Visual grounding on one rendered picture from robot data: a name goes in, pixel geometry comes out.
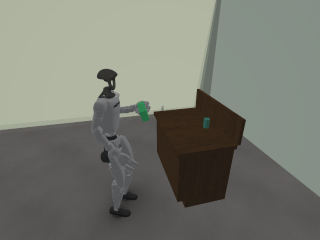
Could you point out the right robot forearm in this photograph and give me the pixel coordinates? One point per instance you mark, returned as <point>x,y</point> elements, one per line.
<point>102,139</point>

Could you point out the right robot thigh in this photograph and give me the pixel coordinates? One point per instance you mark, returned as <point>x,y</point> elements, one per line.
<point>116,169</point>

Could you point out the right robot upper arm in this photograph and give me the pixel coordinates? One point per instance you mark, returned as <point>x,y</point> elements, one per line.
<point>99,108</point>

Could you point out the sponge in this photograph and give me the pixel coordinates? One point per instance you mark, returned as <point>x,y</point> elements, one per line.
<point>143,111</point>

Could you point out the robot torso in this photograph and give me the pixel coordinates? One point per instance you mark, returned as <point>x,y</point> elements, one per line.
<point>111,119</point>

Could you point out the left robot forearm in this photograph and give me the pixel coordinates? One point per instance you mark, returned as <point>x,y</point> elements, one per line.
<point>127,109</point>

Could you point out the left robot hand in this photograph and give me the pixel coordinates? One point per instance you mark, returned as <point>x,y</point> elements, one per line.
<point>146,106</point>

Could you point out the table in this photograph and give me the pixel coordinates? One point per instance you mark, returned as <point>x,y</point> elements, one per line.
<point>197,160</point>

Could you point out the right robot hand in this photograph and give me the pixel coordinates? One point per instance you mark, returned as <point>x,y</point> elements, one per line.
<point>123,158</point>

